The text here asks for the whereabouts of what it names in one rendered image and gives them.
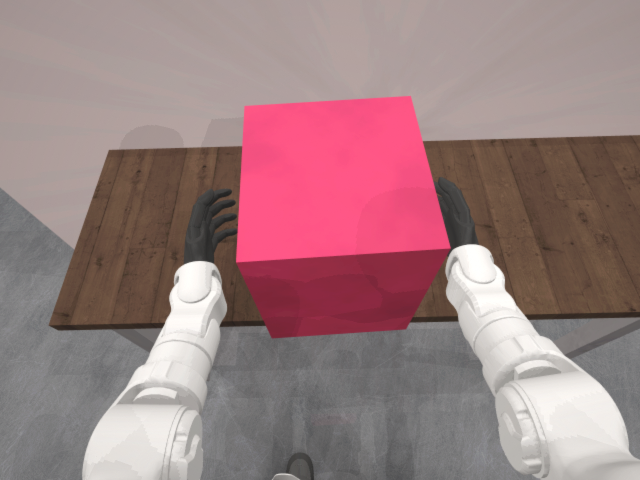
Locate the robot left foot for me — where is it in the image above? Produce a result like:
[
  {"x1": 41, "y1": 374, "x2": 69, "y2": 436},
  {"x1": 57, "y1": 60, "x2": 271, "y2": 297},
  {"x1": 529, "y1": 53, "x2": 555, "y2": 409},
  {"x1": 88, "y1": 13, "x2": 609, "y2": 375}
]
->
[{"x1": 286, "y1": 452, "x2": 314, "y2": 480}]

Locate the right robot upper arm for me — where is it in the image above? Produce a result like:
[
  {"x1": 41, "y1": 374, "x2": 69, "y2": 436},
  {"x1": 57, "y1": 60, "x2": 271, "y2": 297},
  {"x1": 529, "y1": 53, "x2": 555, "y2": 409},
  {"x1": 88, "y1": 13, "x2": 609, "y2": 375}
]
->
[{"x1": 495, "y1": 371, "x2": 640, "y2": 480}]

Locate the right robot hand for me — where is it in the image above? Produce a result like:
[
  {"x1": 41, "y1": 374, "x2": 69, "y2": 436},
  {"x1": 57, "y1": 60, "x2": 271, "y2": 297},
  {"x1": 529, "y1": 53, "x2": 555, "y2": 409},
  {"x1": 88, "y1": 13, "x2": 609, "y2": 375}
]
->
[{"x1": 433, "y1": 177, "x2": 479, "y2": 257}]

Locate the right robot forearm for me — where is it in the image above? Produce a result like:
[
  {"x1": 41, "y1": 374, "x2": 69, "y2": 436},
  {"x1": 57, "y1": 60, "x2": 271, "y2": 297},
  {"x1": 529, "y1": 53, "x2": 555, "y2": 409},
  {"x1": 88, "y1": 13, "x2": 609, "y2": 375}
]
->
[{"x1": 445, "y1": 244, "x2": 629, "y2": 450}]

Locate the left robot forearm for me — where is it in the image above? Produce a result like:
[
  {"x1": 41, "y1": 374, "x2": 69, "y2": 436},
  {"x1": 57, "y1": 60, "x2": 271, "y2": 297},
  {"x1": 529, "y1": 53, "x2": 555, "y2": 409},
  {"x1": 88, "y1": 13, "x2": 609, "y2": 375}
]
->
[{"x1": 82, "y1": 261, "x2": 227, "y2": 480}]

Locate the table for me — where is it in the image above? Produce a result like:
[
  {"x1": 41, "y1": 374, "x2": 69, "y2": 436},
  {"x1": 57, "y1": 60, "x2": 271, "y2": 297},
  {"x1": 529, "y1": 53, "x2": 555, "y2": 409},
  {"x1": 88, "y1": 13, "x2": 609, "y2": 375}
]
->
[{"x1": 48, "y1": 135, "x2": 640, "y2": 381}]

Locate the left robot upper arm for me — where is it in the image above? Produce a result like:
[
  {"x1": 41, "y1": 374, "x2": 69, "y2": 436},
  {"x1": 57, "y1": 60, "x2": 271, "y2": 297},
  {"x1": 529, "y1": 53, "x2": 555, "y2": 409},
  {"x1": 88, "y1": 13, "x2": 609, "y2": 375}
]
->
[{"x1": 85, "y1": 404, "x2": 203, "y2": 480}]

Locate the left robot hand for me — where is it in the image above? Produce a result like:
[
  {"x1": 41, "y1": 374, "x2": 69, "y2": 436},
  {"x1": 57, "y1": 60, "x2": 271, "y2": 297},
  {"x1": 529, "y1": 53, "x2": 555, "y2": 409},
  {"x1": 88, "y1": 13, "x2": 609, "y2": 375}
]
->
[{"x1": 184, "y1": 189, "x2": 238, "y2": 264}]

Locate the carton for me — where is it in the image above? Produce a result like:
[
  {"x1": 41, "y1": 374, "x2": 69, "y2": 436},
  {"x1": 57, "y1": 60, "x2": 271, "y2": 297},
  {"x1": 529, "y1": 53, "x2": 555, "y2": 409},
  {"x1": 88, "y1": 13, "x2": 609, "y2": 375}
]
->
[{"x1": 236, "y1": 96, "x2": 451, "y2": 338}]

